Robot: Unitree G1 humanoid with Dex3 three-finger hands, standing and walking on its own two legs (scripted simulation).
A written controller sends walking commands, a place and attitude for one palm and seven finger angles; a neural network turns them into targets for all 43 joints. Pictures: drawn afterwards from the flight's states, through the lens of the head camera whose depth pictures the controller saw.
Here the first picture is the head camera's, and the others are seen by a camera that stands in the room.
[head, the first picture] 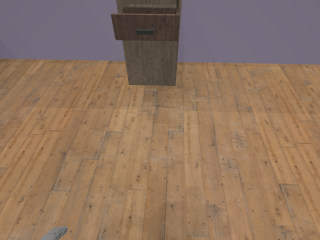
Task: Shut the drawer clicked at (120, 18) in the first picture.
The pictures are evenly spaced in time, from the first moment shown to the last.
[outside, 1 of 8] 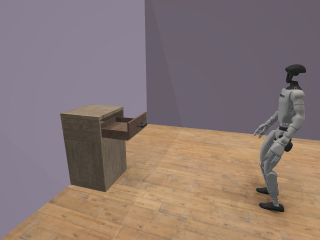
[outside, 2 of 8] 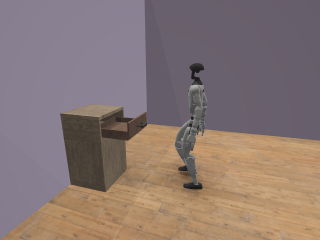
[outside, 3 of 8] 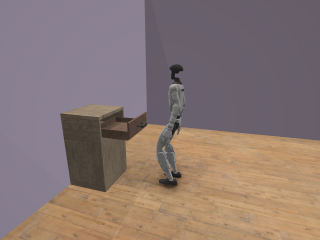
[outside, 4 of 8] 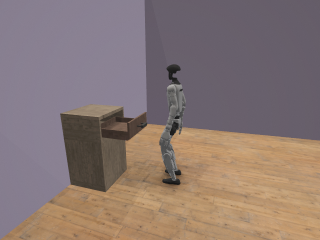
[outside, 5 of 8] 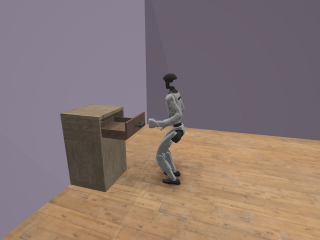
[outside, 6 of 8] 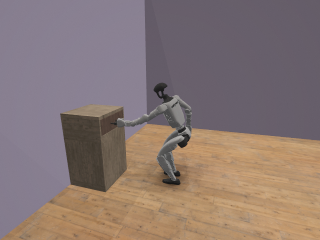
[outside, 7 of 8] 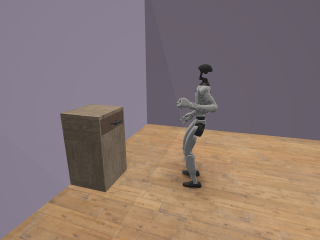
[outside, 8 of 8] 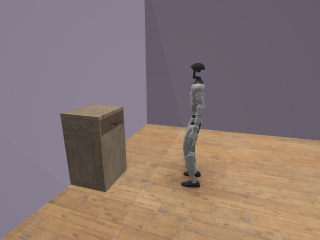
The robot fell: no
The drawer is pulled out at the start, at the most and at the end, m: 0.30 0.30 0.00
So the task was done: yes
